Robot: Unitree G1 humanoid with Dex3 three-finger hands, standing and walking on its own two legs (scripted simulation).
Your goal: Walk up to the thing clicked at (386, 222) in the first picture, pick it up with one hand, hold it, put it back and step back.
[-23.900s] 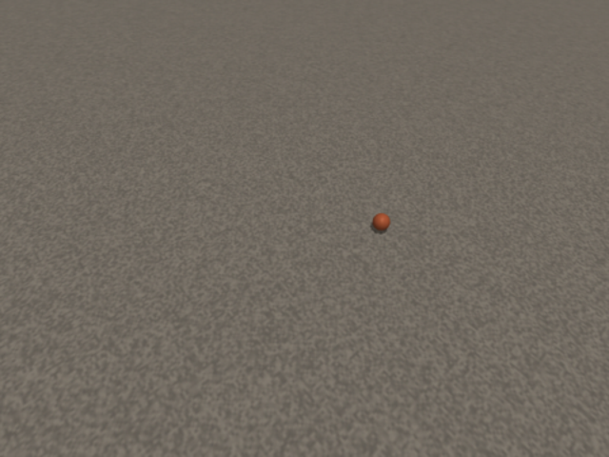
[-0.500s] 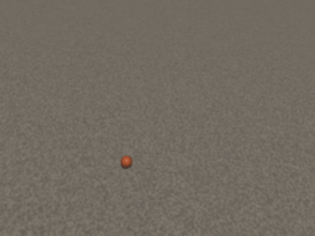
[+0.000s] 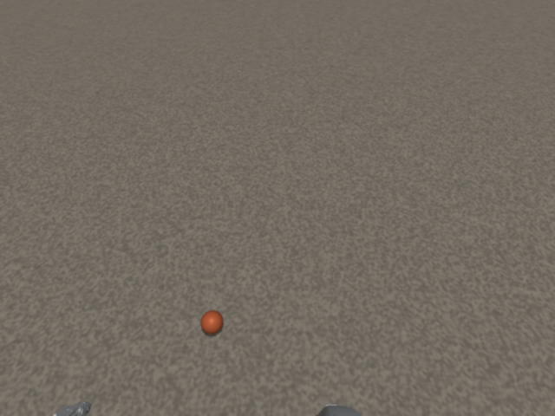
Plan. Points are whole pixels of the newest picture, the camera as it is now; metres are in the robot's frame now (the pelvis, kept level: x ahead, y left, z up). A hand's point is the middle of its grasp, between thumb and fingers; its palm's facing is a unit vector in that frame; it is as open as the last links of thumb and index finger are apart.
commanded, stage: walk up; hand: left
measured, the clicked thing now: (211, 321) +0.53 +0.23 -0.71
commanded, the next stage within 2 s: none
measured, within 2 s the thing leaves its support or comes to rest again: neither
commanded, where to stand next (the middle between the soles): +0.15 +0.01 m, yaw +0 degrees
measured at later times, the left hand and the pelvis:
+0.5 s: hand out of the picture +0.15 +0.28 -0.16, palm faces -0.03 -0.94 -0.34, open 7.4 cm; pelvis +0.07 +0.01 +0.00, yaw -1 degrees
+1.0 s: hand out of the picture +0.15 +0.27 -0.13, palm faces -0.02 -0.95 -0.32, open 7.4 cm; pelvis +0.07 +0.01 +0.03, yaw -1 degrees
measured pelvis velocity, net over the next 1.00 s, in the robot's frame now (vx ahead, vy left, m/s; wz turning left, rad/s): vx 0.07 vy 0.01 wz -0.02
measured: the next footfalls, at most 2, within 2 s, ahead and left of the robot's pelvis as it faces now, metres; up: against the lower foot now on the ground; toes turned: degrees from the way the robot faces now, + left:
left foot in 0.28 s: +0.18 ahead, +0.14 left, +0.00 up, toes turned +2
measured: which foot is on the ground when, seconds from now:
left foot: up 0.00-0.26, down 0.28-1.00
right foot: down 0.00-1.00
